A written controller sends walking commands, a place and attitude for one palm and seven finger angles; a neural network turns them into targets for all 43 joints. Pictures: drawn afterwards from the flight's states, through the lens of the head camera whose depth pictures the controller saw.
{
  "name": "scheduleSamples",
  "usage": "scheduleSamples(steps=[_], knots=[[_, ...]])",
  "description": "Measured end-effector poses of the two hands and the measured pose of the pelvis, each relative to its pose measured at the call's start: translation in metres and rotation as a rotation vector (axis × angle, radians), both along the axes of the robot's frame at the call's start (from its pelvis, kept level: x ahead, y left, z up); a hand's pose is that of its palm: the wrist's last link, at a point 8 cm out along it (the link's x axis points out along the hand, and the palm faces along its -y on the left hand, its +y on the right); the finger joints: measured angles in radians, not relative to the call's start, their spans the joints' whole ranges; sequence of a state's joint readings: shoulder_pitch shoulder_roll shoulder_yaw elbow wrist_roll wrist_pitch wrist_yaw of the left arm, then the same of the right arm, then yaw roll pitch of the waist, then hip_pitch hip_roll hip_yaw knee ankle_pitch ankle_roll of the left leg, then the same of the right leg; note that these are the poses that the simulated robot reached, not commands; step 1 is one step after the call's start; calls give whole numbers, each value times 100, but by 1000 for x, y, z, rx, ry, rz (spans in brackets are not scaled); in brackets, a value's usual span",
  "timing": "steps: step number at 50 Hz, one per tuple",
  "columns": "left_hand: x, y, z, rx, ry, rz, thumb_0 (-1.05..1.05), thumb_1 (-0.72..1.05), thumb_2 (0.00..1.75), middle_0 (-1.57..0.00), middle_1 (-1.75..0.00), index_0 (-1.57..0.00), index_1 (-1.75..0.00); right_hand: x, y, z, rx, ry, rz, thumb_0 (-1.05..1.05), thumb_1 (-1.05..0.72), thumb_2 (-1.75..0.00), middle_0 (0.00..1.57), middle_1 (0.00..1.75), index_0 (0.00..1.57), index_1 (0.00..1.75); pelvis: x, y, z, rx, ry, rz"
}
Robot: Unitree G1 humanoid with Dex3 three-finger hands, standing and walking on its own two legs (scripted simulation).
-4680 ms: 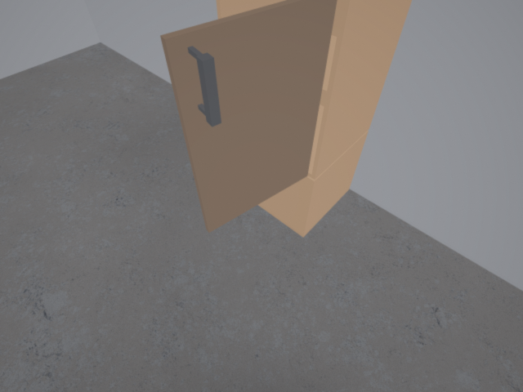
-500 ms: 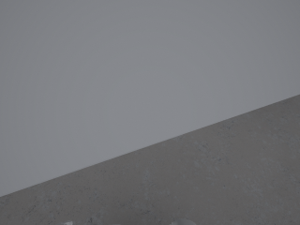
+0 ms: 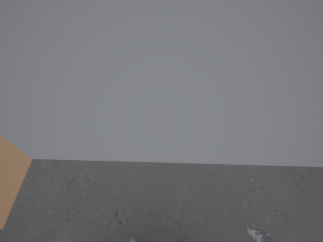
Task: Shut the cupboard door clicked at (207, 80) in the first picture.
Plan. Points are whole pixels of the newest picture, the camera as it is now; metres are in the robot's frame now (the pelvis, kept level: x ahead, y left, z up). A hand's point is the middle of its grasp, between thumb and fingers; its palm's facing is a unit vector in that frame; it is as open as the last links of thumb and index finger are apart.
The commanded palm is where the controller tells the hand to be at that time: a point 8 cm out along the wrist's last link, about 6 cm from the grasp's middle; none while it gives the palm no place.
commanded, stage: turn to face it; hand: left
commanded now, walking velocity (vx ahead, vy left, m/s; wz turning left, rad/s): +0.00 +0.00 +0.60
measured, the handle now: out of the picture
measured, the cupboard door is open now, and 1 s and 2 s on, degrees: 78 78 78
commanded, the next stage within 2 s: none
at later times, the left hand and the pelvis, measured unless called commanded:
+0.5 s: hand out of the picture +0.04 +0.17 -0.14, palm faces +0.27 -0.92 -0.27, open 7.4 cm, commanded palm none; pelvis +0.01 -0.04 +0.01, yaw +18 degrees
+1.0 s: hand out of the picture -0.02 +0.19 -0.15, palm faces +0.57 -0.77 -0.29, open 7.4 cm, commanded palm none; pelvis +0.02 -0.05 +0.00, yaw +35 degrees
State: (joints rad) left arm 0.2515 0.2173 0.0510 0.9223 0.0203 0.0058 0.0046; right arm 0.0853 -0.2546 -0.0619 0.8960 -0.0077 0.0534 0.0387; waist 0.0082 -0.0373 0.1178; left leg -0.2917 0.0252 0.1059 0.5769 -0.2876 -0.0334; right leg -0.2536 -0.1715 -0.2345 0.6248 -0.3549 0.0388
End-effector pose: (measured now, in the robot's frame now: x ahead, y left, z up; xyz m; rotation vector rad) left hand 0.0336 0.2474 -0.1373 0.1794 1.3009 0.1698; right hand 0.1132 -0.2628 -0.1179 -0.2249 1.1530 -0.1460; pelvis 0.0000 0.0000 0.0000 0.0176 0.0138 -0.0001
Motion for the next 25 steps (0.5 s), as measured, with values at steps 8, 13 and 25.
scheduleSamples(steps=[8, 13, 25], knots=[[-8, 21, 2, 27, -7, 114, 1, 91, 90, -20, -30, -20, -30, 14, 20, 6, -20, 3, 104, 1, -90, -90, 20, 30, 20, 30, -1, -2, 4, -22, -8, 94], [8, 13, 17, 49, -90, 136, 1, 91, 90, -20, -30, -20, -30, 6, 14, -2, 6, 58, 128, 1, -90, -90, 20, 30, 20, 30, 1, -15, 7, -30, -10, 150], [-17, -34, 27, 63, -112, 233, 0, 90, 90, -20, -30, -20, -30, 28, -12, -14, 38, 126, 202, 1, -91, -90, 20, 30, 20, 30, 7, -44, 9, 12, -16, 306]])
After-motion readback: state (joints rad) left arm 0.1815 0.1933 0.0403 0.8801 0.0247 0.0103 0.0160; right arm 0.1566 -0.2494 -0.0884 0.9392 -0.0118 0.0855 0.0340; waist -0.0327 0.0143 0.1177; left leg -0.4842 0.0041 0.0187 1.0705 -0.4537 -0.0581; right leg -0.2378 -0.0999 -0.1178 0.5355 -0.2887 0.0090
